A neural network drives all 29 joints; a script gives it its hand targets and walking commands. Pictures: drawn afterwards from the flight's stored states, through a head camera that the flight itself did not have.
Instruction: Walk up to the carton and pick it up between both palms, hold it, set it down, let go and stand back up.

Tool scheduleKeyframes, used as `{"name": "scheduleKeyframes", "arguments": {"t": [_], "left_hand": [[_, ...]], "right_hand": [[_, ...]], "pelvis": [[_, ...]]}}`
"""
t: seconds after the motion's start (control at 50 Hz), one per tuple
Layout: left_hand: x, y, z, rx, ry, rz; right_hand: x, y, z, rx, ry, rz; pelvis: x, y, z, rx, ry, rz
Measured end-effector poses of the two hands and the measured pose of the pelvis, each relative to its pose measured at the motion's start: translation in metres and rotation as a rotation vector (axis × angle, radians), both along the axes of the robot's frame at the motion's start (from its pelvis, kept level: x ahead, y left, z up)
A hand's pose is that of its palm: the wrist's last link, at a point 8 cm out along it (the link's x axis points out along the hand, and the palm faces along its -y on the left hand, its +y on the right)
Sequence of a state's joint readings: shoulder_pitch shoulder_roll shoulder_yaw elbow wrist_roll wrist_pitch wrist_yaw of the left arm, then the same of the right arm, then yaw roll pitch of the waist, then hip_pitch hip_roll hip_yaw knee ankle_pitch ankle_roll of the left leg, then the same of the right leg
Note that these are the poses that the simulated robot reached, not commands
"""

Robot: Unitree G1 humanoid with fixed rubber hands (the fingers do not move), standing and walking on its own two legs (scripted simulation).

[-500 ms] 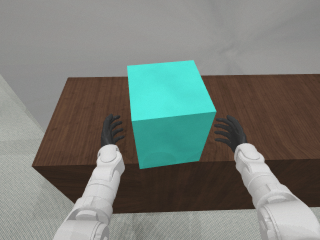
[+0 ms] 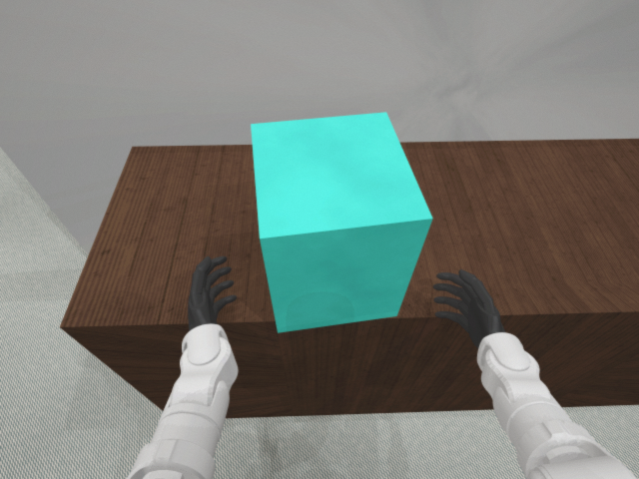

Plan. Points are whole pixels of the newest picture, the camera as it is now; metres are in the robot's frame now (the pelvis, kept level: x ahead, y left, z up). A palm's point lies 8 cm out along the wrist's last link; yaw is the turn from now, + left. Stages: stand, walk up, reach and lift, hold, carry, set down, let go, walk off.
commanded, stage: set down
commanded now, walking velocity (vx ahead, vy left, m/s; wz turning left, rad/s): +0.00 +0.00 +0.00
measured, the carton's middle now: (329, 227) +0.48 +0.04 +0.00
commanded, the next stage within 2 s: none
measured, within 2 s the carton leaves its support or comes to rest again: neither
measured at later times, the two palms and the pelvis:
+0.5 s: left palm (198, 353) +0.27 +0.19 -0.01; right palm (506, 369) +0.29 -0.21 -0.04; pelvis +0.01 -0.01 +0.01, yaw +0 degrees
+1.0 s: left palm (192, 398) +0.22 +0.19 -0.02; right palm (530, 421) +0.23 -0.23 -0.05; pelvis +0.01 -0.01 +0.01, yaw +0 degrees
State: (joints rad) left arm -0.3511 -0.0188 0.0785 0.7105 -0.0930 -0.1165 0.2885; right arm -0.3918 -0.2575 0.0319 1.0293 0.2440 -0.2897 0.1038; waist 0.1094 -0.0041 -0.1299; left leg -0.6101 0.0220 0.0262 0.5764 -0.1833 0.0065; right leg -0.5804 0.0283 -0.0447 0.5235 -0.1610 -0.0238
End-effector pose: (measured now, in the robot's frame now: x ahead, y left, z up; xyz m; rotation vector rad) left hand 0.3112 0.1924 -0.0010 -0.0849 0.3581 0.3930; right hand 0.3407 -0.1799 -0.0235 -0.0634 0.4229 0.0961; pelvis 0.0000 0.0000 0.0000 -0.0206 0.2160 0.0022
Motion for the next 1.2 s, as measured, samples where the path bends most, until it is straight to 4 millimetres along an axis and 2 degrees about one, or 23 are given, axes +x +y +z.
{"name": "scheduleKeyframes", "arguments": {"t": [0.3,0.5,0.58,0.76,0.94,1.2], "left_hand": [[-0.011,-0.002,0.007,0.023,-0.022,-0.021],[-0.043,0.001,-0.01,0.016,0.031,0.009],[-0.056,0.004,-0.01,0.019,0.026,0.03],[-0.073,0.001,-0.006,0.019,0.006,0.032],[-0.091,-0.003,-0.016,0.011,0.046,0.032],[-0.096,-0.004,-0.027,0.008,0.102,0.024]], "right_hand": [[-0.023,-0.012,-0.004,0.003,0.005,0.014],[-0.051,-0.026,-0.016,0.001,0.023,-0.001],[-0.062,-0.031,-0.017,0.009,0.021,-0.012],[-0.084,-0.037,-0.016,0.013,0.027,-0.018],[-0.107,-0.043,-0.022,0.008,0.06,-0.026],[-0.109,-0.049,-0.023,-0.001,0.094,-0.021]], "pelvis": [[0.0,-0.002,0.001,0.002,-0.001,0.0],[0.007,-0.006,0.005,0.008,-0.008,0.0],[0.01,-0.008,0.007,0.009,-0.018,0.001],[0.01,-0.008,0.01,0.01,-0.072,0.002],[0.008,-0.01,0.01,0.013,-0.102,0.001],[0.009,-0.016,0.01,0.021,-0.109,-0.001]]}}
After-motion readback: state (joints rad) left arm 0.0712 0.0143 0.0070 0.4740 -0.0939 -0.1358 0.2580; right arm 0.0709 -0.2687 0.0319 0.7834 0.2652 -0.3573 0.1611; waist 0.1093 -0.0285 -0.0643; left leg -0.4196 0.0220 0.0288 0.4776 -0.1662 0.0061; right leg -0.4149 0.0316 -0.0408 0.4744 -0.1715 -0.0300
